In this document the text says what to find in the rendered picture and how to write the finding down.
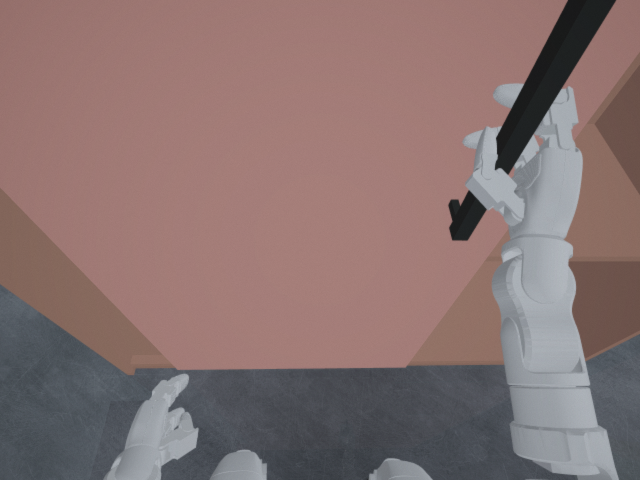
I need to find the robot left thigh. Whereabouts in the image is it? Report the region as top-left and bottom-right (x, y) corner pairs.
(210, 451), (267, 480)

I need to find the wardrobe door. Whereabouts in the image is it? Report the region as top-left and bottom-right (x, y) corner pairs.
(0, 0), (640, 370)
(0, 188), (163, 355)

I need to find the robot left hand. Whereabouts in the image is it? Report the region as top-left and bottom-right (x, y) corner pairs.
(125, 374), (199, 466)

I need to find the robot left forearm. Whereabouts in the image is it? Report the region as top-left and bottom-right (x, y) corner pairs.
(103, 445), (162, 480)

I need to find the robot right forearm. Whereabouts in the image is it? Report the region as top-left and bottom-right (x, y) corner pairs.
(492, 234), (619, 480)

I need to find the robot right thigh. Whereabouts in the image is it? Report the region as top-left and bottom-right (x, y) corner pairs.
(369, 460), (432, 480)

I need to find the robot thigh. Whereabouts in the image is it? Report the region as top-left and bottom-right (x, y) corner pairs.
(210, 451), (267, 480)
(369, 460), (432, 480)

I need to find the robot right hand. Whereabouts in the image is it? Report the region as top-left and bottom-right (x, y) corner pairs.
(462, 84), (583, 240)

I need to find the handle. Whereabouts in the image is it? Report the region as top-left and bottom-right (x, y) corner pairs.
(448, 0), (616, 241)

